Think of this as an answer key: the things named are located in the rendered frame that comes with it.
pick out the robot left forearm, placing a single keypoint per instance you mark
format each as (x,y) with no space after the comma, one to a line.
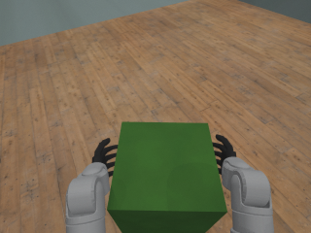
(85,200)

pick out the robot right hand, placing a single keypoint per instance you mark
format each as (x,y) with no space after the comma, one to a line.
(226,148)

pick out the robot right forearm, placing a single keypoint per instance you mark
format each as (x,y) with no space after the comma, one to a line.
(250,197)

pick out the robot left hand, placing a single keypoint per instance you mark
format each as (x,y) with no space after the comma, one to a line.
(100,152)

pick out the carton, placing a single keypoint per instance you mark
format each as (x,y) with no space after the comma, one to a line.
(166,179)

